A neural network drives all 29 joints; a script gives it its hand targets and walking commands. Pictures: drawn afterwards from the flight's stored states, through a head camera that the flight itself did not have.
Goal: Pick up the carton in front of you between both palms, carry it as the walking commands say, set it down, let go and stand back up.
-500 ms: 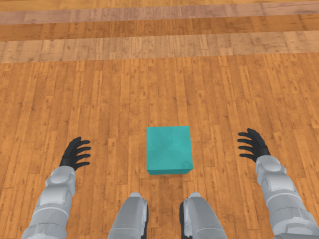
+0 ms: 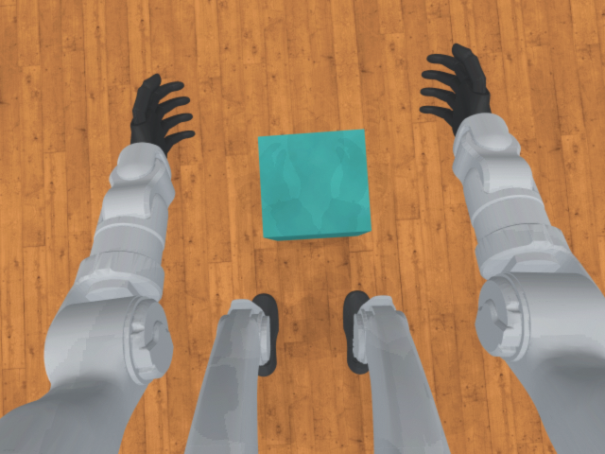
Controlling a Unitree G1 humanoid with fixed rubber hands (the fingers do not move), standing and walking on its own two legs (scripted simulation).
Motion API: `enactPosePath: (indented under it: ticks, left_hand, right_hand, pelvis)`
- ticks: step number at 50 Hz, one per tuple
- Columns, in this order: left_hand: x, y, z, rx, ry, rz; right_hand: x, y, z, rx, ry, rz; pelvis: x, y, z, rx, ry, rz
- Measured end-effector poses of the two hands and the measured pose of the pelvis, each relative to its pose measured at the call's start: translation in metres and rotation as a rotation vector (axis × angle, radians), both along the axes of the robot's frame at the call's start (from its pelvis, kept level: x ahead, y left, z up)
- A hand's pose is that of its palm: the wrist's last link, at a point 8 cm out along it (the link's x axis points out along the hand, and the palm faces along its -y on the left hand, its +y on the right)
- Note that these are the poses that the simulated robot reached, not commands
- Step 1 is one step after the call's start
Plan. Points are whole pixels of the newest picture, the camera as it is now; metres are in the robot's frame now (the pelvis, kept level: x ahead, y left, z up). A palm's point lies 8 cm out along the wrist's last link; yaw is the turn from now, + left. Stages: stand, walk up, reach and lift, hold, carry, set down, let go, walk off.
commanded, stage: reach and lift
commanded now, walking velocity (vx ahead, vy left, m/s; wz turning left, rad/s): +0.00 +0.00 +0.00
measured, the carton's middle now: (314, 193) +0.47 +0.00 -0.50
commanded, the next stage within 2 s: none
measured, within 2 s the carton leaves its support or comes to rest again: leaves its support in 1.58 s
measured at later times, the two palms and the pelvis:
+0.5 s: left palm (208, 187) +0.46 +0.20 -0.34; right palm (418, 175) +0.47 -0.19 -0.33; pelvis -0.02 +0.01 -0.18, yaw +1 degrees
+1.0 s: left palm (221, 183) +0.49 +0.20 -0.43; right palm (398, 173) +0.49 -0.18 -0.44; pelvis -0.03 +0.02 -0.26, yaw +1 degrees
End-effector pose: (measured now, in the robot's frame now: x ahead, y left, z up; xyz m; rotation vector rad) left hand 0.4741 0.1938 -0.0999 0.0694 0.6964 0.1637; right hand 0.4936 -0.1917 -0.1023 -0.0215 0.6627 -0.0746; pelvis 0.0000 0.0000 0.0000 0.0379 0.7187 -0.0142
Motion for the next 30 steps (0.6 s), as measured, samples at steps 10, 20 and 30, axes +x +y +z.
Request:
enactPosePath:
  ticks: [10,20,30]
  left_hand:
    - [0.002,0.002,-0.113,-0.025,0.028,0.024]
    - [-0.012,0.0,-0.216,-0.021,0.012,0.008]
    - [-0.011,0.0,-0.265,-0.023,0.027,-0.005]
  right_hand:
    - [-0.007,0.006,-0.116,-0.049,0.05,-0.024]
    - [-0.025,-0.002,-0.215,-0.069,0.041,-0.032]
    - [-0.02,0.0,-0.259,-0.035,0.048,-0.06]
  pelvis:
    - [0.012,0.002,-0.071,0.002,0.14,0.012]
    - [0.001,0.01,-0.153,0.001,0.142,0.02]
    - [-0.036,0.018,-0.211,-0.011,0.024,0.024]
